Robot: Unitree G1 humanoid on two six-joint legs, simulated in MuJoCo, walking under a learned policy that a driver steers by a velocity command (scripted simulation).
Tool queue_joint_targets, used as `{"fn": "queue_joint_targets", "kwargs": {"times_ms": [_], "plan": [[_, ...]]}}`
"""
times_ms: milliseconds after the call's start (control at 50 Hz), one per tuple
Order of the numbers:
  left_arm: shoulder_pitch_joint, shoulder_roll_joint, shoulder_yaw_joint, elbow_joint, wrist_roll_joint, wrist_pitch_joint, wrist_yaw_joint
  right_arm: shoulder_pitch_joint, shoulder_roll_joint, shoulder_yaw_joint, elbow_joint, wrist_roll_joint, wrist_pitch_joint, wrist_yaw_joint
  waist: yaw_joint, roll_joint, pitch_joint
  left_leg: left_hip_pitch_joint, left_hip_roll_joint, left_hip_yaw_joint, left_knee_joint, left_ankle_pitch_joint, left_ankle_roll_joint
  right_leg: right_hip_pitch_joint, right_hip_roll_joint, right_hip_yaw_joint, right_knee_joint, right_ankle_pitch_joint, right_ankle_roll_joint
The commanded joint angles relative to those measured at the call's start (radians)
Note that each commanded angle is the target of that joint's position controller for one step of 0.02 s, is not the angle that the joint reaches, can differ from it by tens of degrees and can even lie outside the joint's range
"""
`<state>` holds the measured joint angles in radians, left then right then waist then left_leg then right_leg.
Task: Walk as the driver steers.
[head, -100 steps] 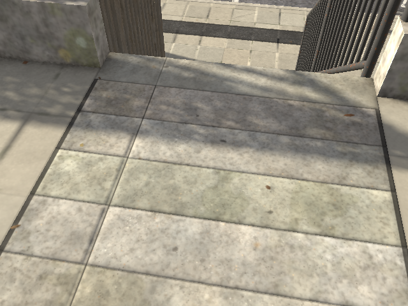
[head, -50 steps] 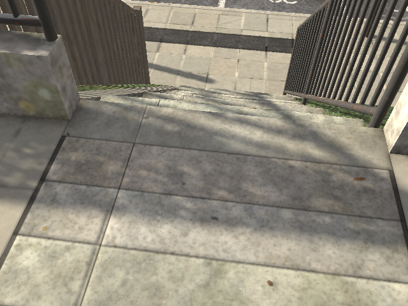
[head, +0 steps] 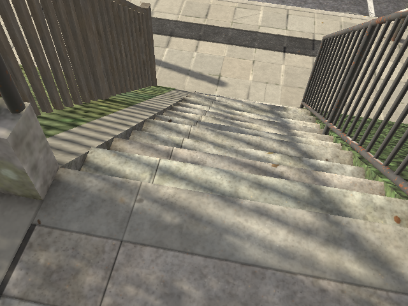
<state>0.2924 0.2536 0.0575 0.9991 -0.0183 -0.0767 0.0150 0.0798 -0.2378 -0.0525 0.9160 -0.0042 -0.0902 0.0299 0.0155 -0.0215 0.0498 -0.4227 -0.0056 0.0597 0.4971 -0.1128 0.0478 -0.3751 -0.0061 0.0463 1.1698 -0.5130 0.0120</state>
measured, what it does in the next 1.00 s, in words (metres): walks ahead: right foot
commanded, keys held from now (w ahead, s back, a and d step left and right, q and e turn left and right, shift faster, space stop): no key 0.94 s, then w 0.06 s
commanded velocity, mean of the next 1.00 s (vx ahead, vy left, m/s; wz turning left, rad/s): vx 0.06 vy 0.00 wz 0.00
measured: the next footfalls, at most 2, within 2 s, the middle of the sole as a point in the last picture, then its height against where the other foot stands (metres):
right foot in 0.30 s outside the picture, level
left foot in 1.52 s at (175, 299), level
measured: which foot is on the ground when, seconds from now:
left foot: down 0.00-1.00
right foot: up 0.00-0.28, down 0.30-1.00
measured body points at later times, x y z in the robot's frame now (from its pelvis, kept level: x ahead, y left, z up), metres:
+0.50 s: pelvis +0.10 -0.02 +0.00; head +0.11 -0.02 +0.45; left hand +0.21 +0.23 -0.12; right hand +0.23 -0.27 -0.12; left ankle +0.09 +0.09 -0.73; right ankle +0.10 -0.15 -0.73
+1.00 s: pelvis +0.12 -0.02 +0.00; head +0.13 -0.02 +0.45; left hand +0.25 +0.25 -0.12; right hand +0.22 -0.30 -0.12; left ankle +0.09 +0.09 -0.73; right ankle +0.10 -0.15 -0.73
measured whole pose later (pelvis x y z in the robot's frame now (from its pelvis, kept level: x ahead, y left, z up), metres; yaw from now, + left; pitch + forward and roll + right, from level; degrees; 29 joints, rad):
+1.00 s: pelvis +0.12 -0.02 +0.00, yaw +0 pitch +0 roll +0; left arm 0.08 0.29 0.08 0.98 0.01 -0.09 -0.05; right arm 0.16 -0.27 -0.09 0.96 -0.01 -0.09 0.05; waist 0.00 0.00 0.03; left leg -0.21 0.02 0.06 0.57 -0.35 0.01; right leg -0.24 -0.03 -0.05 0.58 -0.33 0.00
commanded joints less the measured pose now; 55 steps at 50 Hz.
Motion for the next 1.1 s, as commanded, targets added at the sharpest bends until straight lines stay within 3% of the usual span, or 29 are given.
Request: {"fn": "queue_joint_targets", "kwargs": {"times_ms": [20, 60, 100, 160, 200, 220, 240, 280, 300, 320, 340, 380, 420, 440, 480, 680, 940, 960, 980, 1000, 1020, 1060, 1100], "plan": [[0.069, 0.067, 0.026, -0.035, 0.008, 0.023, 0.02, 0.034, -0.072, -0.007, -0.013, -0.014, -0.003, -0.002, 0.018, 0.087, -0.165, 0.198, 0.256, -0.206, -0.188, 0.567, 0.191, -0.088, -0.097, 0.018, -0.022, 0.083, 0.001], [0.098, 0.019, 0.018, -0.031, 0.013, 0.042, 0.026, 0.023, -0.08, -0.006, 0.004, -0.031, -0.006, -0.007, 0.048, 0.113, -0.161, 0.118, 0.233, -0.143, -0.217, 0.622, 0.207, -0.008, -0.096, 0.005, -0.132, 0.139, 0.009], [0.06, 0.022, 0.017, -0.044, 0.018, 0.05, 0.034, 0.008, -0.102, -0.009, 0.012, -0.032, -0.004, -0.02, 0.053, 0.121, -0.17, 0.109, 0.218, -0.104, -0.223, 0.623, 0.202, 0.023, -0.095, -0.001, -0.277, 0.203, 0.013], [-0.009, 0.04, 0.017, -0.053, 0.017, 0.064, 0.034, 0.029, -0.121, -0.01, 0.03, -0.02, 0.015, -0.034, 0.025, 0.118, -0.18, 0.127, 0.213, -0.103, -0.245, 0.418, 0.185, 0.07, -0.086, -0.013, -0.418, 0.3, 0.018], [-0.046, 0.05, 0.02, -0.056, 0.016, 0.074, 0.033, 0.044, -0.116, -0.007, 0.043, -0.016, 0.028, -0.039, 0.01, 0.115, -0.147, 0.122, 0.214, -0.128, -0.26, 0.204, 0.176, 0.088, -0.082, -0.015, -0.488, 0.306, 0.016], [0.009, 0.062, 0.007, -0.051, 0.113, 0.053, -0.022, 0.036, -0.15, -0.03, 0.005, -0.023, -0.024, 0.025, 0.028, 0.04, 0.024, 0.066, 0.264, -0.201, -0.307, -0.073, 0.221, 0.016, -0.106, -0.025, -0.466, 0.291, 0.036], [0.0, 0.053, 0.011, -0.046, 0.114, 0.043, -0.035, 0.043, -0.145, -0.037, 0.017, -0.009, -0.037, 0.044, 0.014, 0.052, -0.006, 0.082, 0.276, -0.236, -0.298, -0.201, 0.211, 0.042, -0.118, -0.016, -0.506, 0.252, 0.034], [-0.044, 0.061, 0.017, -0.063, 0.064, 0.022, -0.035, 0.022, -0.083, -0.021, 0.01, 0.018, -0.036, 0.052, 0.02, 0.041, -0.023, 0.111, 0.236, -0.238, -0.252, -0.287, 0.166, 0.117, -0.108, -0.052, -0.665, 0.301, 0.018], [-0.063, 0.042, 0.011, -0.066, 0.032, 0.003, -0.04, 0.022, -0.033, -0.002, 0.013, 0.031, -0.028, 0.059, 0.034, 0.019, -0.054, 0.105, 0.189, -0.218, -0.209, -0.286, 0.108, 0.203, -0.105, -0.052, -0.763, 0.407, 0.002], [-0.082, 0.021, -0.004, -0.086, 0.011, -0.017, -0.048, 0.049, 0.001, 0.012, 0.019, 0.024, -0.016, 0.069, 0.028, 0.009, -0.104, 0.114, 0.146, -0.182, -0.151, -0.199, 0.053, 0.277, -0.145, -0.009, -0.798, 0.562, -0.029], [-0.196, 0.082, -0.003, -0.107, -0.01, -0.033, -0.069, 0.169, -0.019, -0.005, 0.014, 0.011, -0.017, 0.061, -0.087, -0.1, -0.135, 0.157, 0.029, -0.039, -0.12, -0.175, -0.002, 0.214, -0.184, 0.086, -0.796, 0.551, -0.127], [-0.199, 0.134, 0.02, -0.092, 0.013, -0.03, -0.101, 0.069, -0.131, -0.042, -0.018, -0.001, -0.008, 0.038, -0.048, -0.041, -0.143, 0.275, 0.021, -0.011, -0.058, -0.022, -0.01, 0.11, -0.129, 0.015, -0.764, 0.547, -0.087], [-0.177, 0.118, 0.023, -0.083, 0.023, -0.033, -0.099, 0.093, -0.12, -0.048, -0.012, 0.006, -0.006, 0.028, -0.038, -0.037, -0.14, 0.25, 0.032, -0.02, -0.049, 0.037, 0.006, 0.133, -0.108, -0.009, -0.728, 0.552, -0.071], [-0.168, 0.104, 0.023, -0.079, 0.019, -0.033, -0.096, 0.088, -0.096, -0.044, -0.014, 0.01, -0.007, 0.03, -0.027, -0.017, -0.132, 0.236, 0.039, -0.029, -0.053, 0.05, 0.008, 0.135, -0.106, -0.015, -0.716, 0.534, -0.068], [-0.16, 0.104, 0.025, -0.075, 0.017, -0.031, -0.09, 0.077, -0.087, -0.046, -0.022, 0.013, -0.01, 0.034, -0.016, -0.012, -0.127, 0.232, 0.042, -0.035, -0.04, 0.068, 0.007, 0.128, -0.099, -0.024, -0.7, 0.526, -0.068], [-0.221, 0.134, 0.039, -0.093, 0.011, -0.031, -0.079, 0.06, -0.127, -0.062, -0.032, 0.013, -0.015, 0.026, -0.011, -0.003, -0.121, 0.195, 0.039, -0.03, 0.004, 0.071, -0.015, 0.16, -0.076, -0.046, -0.655, 0.536, -0.059], [-0.257, 0.163, 0.043, -0.077, 0.01, -0.024, -0.065, 0.058, -0.161, -0.062, -0.011, 0.012, -0.015, 0.027, -0.011, 0.02, -0.099, 0.21, 0.055, -0.041, -0.006, 0.048, -0.009, 0.169, -0.052, -0.062, -0.665, 0.463, -0.048], [-0.233, 0.164, 0.045, -0.063, 0.012, -0.02, -0.063, 0.083, -0.164, -0.062, 0.001, 0.009, -0.011, 0.027, -0.011, 0.022, -0.092, 0.212, 0.059, -0.048, -0.032, -0.052, -0.003, 0.17, -0.052, -0.059, -0.689, 0.36, -0.051], [-0.206, 0.199, 0.06, -0.055, 0.026, -0.015, -0.055, 0.116, -0.203, -0.078, 0.011, -0.007, -0.008, 0.02, -0.014, 0.031, -0.053, 0.198, 0.064, -0.064, -0.06, -0.248, 0.03, 0.147, -0.044, -0.057, -0.703, 0.153, -0.075], [-0.193, 0.206, 0.067, -0.048, 0.045, -0.013, -0.044, 0.143, -0.216, -0.086, 0.021, -0.027, -0.007, 0.011, -0.021, 0.042, -0.002, 0.183, 0.086, -0.108, -0.104, -0.436, 0.074, 0.106, -0.046, -0.038, -0.722, -0.02, -0.105], [-0.202, 0.178, 0.062, -0.052, 0.06, -0.015, -0.035, 0.156, -0.195, -0.082, 0.024, -0.043, -0.011, 0.001, -0.03, 0.056, 0.045, 0.187, 0.118, -0.166, -0.146, -0.532, 0.117, 0.066, -0.05, -0.017, -0.731, -0.083, -0.13], [-0.227, 0.102, 0.043, -0.067, 0.068, -0.024, -0.017, 0.164, -0.154, -0.071, 0.02, -0.044, -0.021, -0.018, -0.044, 0.097, 0.047, 0.265, 0.197, -0.279, -0.228, -0.521, 0.185, 0.052, -0.037, -0.032, -0.684, 0.003, -0.145], [-0.211, 0.068, 0.033, -0.076, 0.07, -0.035, -0.008, 0.136, -0.151, -0.062, 0.01, -0.028, -0.015, -0.028, -0.031, 0.132, 0.053, 0.315, 0.277, -0.354, -0.287, -0.433, 0.227, 0.079, -0.014, -0.085, -0.62, 0.122, -0.137]]}}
